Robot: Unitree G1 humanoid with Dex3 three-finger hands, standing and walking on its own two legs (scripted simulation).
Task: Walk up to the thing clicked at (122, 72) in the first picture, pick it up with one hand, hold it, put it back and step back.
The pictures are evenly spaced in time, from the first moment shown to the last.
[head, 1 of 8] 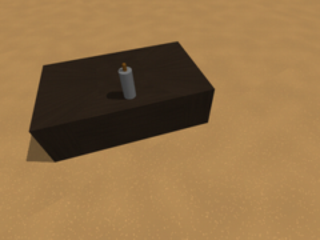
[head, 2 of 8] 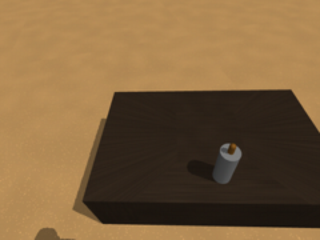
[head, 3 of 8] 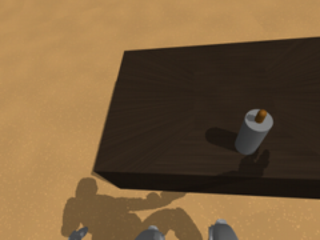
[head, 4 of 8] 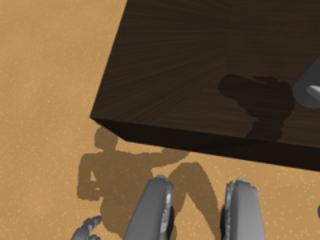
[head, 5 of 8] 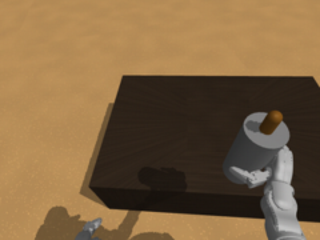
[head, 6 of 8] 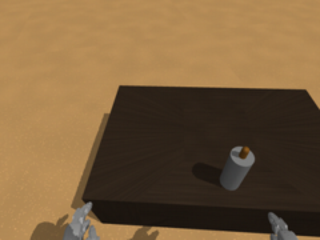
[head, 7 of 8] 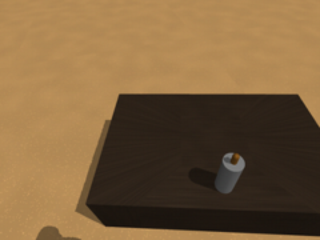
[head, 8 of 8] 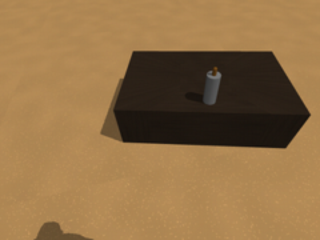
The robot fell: no
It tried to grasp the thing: yes
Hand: right
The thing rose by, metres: 0.34
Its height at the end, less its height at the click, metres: +0.00
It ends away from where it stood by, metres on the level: 0.02
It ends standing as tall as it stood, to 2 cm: yes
